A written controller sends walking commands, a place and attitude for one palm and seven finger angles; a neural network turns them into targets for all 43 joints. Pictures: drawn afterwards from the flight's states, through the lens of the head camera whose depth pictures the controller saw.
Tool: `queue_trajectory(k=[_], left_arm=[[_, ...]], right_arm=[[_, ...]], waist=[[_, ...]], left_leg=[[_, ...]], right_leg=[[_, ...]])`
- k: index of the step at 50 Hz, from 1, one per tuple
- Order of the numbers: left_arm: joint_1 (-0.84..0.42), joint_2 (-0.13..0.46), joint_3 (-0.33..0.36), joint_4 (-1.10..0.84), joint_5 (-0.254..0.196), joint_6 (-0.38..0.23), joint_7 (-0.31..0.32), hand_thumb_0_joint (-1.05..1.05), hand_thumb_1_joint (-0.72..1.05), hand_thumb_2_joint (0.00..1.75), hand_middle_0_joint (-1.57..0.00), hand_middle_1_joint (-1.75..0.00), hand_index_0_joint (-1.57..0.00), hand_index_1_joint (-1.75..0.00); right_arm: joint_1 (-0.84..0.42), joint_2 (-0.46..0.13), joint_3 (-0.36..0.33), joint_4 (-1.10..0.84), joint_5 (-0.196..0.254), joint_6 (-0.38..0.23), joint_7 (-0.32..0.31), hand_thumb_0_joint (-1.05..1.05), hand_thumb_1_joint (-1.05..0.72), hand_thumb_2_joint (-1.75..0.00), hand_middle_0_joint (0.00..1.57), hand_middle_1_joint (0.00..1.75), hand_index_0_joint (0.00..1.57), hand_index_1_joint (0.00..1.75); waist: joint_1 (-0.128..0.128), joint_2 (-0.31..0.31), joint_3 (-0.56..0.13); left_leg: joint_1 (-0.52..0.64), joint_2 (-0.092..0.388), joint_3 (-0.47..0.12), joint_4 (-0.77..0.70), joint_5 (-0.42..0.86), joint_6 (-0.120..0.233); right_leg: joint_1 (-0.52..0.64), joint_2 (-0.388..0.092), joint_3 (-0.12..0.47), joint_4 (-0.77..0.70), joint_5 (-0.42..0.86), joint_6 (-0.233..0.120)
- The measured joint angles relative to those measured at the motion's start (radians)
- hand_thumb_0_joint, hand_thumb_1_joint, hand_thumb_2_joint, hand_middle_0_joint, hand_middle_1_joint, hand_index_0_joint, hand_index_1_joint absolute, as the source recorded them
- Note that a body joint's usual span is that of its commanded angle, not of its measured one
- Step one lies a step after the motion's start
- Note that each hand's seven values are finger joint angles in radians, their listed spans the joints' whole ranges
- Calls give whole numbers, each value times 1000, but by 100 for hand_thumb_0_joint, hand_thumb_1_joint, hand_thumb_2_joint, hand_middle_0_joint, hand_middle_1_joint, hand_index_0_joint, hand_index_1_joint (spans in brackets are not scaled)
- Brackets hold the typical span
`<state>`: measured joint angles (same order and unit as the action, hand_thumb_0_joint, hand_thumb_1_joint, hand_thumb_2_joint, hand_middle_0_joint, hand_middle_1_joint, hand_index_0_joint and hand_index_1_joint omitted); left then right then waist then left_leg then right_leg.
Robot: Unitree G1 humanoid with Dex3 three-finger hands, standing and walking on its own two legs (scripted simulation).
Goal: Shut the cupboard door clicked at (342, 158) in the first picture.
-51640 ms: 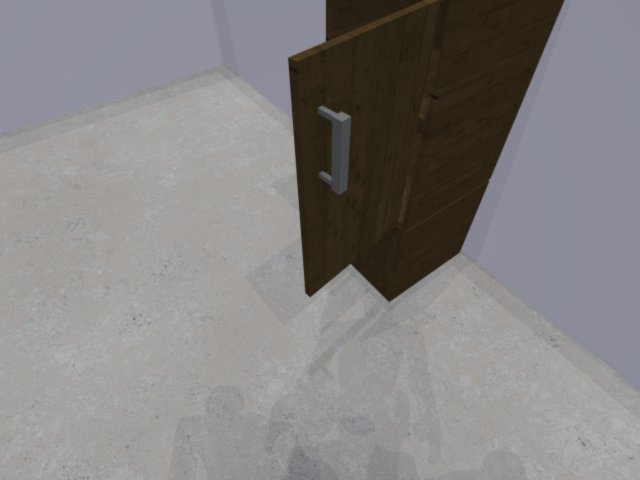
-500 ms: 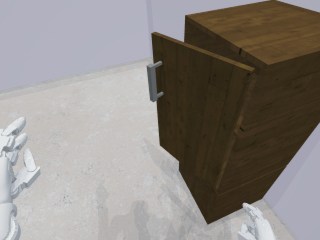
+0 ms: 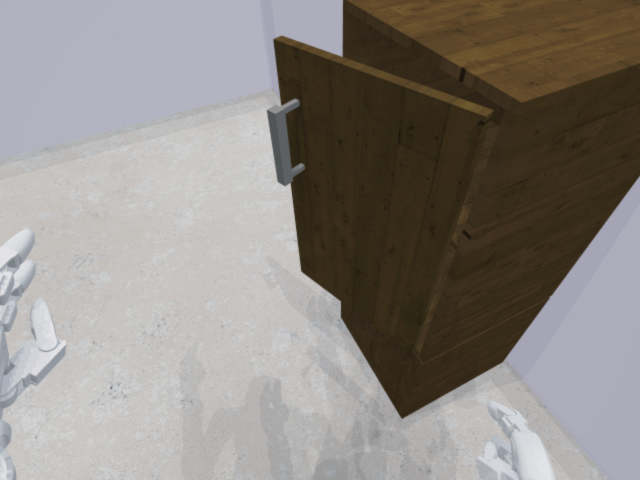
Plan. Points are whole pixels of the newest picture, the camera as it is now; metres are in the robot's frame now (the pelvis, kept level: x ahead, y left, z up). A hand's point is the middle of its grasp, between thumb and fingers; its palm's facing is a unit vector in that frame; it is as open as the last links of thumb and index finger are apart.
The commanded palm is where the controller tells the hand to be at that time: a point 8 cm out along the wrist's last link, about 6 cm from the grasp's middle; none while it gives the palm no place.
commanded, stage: step back with the hand held close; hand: left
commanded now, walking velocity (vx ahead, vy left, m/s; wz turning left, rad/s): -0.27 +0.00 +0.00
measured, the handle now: (288, 143) +0.63 +0.11 +0.09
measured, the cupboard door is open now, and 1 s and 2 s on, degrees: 21 21 21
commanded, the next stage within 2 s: stop stepping back and stand still in 1.02 s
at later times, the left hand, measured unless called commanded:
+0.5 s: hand out of the picture +0.11 +0.28 +0.16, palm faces +0.49 -0.75 -0.44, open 7.4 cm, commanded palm +0.05 +0.31 +0.17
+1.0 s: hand out of the picture +0.01 +0.28 +0.16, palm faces +0.51 -0.74 -0.43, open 7.4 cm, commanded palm -0.05 +0.31 +0.17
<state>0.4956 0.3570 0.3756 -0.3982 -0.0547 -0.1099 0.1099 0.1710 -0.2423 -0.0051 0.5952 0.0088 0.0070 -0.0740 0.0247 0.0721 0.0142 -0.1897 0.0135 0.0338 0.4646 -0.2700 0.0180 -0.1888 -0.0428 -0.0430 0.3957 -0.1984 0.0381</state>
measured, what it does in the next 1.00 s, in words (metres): walks backwards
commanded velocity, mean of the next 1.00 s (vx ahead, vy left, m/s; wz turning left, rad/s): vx -0.33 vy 0.00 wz -0.02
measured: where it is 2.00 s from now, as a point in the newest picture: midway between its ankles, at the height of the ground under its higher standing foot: outside the picture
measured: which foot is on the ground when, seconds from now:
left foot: down 0.00-0.94, up 0.96-1.00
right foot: down 0.00-1.00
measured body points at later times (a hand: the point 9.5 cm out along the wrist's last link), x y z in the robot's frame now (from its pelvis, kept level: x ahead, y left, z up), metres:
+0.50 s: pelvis -0.08 +0.01 -0.02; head -0.08 +0.02 +0.43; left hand +0.08 +0.32 +0.18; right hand +0.10 -0.23 -0.09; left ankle -0.02 +0.10 -0.74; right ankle +0.00 -0.15 -0.74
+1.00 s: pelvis -0.17 +0.00 -0.03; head -0.15 +0.03 +0.42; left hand -0.02 +0.32 +0.18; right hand +0.01 -0.23 -0.10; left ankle -0.05 +0.11 -0.73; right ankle -0.10 -0.15 -0.74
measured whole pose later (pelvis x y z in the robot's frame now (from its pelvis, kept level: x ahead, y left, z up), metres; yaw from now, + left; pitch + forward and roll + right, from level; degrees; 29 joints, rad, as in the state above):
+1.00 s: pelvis -0.17 +0.00 -0.03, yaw +4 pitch +0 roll -2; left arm 0.51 0.41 0.47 -0.54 -0.02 -0.29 0.15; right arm 0.20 -0.20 -0.02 0.64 0.00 -0.08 -0.06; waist 0.01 -0.02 0.04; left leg -0.57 0.01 0.00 0.78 -0.34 0.00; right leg -0.39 0.03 0.06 0.65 -0.26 0.04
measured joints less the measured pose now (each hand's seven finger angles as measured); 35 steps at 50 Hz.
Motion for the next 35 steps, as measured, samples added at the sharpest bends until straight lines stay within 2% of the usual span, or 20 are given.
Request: queue_trajectory(k=[4,9,12,18,28,31,35], left_arm=[[42,30,-1,-52,-1,-5,2,2,88,90,-21,-31,-21,-30],[59,85,42,-86,-7,-22,13,2,88,90,-21,-31,-22,-30],[49,97,62,-85,-5,-33,19,2,88,90,-21,-31,-22,-30],[24,69,68,-78,19,-61,26,2,88,90,-21,-31,-21,-30],[-4,17,61,-112,43,-119,40,2,88,90,-21,-31,-21,-30],[-19,18,56,-114,37,-132,51,2,88,90,-21,-31,-21,-30],[-21,40,60,-109,35,-146,60,2,88,90,-21,-31,-21,-30]], right_arm=[[-6,-3,-15,-26,4,28,-10,2,-90,-90,21,30,20,30],[-9,10,-17,-54,8,47,-19,2,-90,-90,20,30,20,30],[-7,17,-10,-65,10,44,-19,1,-90,-90,20,30,20,30],[18,24,2,-74,13,10,-16,1,-90,-90,21,30,20,30],[60,30,10,-22,-4,-45,-6,1,-90,-90,21,30,20,30],[62,27,9,-5,-10,-54,-3,1,-90,-90,21,30,20,30],[59,24,6,0,-9,-58,-3,2,-90,-90,21,30,20,30]], waist=[[-11,-22,8],[-18,-55,9],[-18,-71,6],[-19,-79,5],[6,-79,1],[-2,-85,0],[-26,-85,6]], left_leg=[[-29,-13,15,10,8,10],[-59,-22,29,31,18,21],[-82,-24,32,50,26,27],[-148,-27,14,129,23,34],[-238,-8,-12,245,-55,27],[-253,-12,-15,233,-51,22],[-270,-10,-17,205,-10,26]], right_leg=[[-42,-14,16,28,3,11],[-79,-23,32,56,15,18],[-102,-26,36,73,24,20],[-154,-21,44,143,17,18],[-214,-2,23,200,27,2],[-225,-1,27,178,47,-5],[-240,8,33,156,26,-7]])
